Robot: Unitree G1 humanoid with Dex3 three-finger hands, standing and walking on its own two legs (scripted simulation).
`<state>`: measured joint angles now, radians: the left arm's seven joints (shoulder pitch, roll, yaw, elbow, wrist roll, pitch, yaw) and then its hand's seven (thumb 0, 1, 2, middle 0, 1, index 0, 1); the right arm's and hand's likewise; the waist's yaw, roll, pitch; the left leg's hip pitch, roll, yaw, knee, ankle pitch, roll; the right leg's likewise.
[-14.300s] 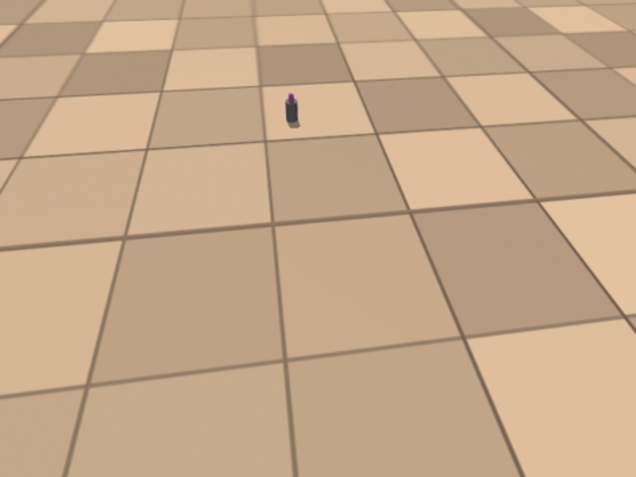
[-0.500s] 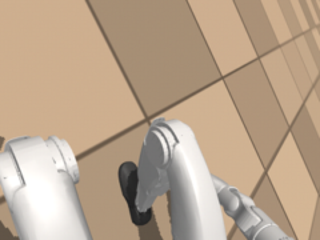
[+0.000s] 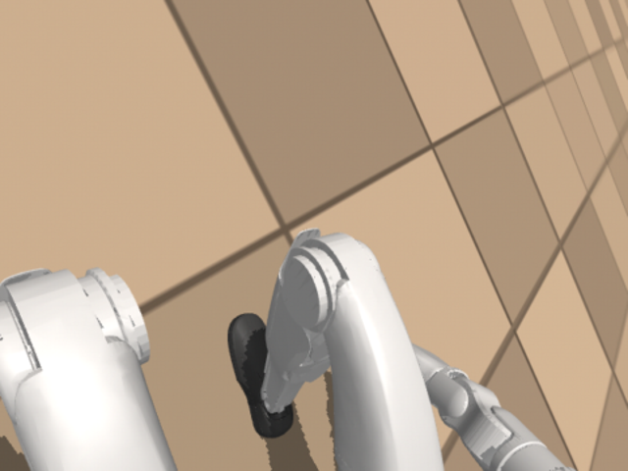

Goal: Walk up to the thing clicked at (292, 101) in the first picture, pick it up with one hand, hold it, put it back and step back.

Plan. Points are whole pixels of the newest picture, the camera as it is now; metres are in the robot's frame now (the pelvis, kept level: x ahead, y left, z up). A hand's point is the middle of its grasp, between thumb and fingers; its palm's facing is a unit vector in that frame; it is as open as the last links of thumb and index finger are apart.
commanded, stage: settle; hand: left
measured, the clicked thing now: out of the picture +0.40 +0.31 -0.20
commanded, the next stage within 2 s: lift in 1.96 s
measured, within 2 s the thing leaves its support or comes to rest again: leaves its support in 0.20 s
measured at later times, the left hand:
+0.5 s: hand out of the picture +0.38 +0.33 -0.11, palm faces +0.42 -0.91 -0.02, open 9.6 cm
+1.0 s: hand out of the picture +0.37 +0.33 -0.01, palm faces +0.41 -0.91 -0.06, open 9.6 cm
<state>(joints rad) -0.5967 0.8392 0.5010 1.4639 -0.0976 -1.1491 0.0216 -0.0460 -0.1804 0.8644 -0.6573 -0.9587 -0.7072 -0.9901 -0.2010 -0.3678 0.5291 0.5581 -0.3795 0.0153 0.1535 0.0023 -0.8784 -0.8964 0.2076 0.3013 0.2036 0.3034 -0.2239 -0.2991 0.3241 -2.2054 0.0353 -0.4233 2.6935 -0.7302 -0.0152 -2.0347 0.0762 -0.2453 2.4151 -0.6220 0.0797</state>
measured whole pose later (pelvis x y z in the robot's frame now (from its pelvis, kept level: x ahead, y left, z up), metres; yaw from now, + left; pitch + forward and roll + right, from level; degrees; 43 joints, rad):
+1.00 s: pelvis +0.02 -0.02 +0.05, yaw +8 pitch +27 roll -9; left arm -0.47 0.49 0.43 0.82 -0.16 -0.67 -0.15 -0.05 -0.32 1.05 -0.69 -1.04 -0.74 -1.07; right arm 0.00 -0.29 0.13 0.64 -0.12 0.06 0.11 0.01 -0.89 -0.90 0.21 0.30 0.20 0.30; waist -0.10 -0.05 -0.02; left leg -2.25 0.04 -0.20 2.46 -0.70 -0.03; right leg -2.15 -0.01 -0.10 2.35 -0.69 0.04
